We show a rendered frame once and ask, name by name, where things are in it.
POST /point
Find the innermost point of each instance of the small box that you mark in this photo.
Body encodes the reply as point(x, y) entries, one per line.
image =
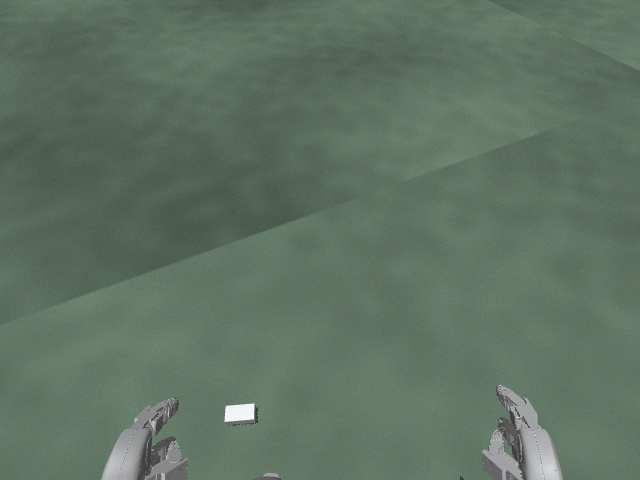
point(240, 414)

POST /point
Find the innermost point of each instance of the right robot hand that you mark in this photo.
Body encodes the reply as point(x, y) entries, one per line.
point(532, 446)

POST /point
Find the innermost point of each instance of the left robot hand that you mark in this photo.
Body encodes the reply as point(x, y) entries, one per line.
point(134, 458)

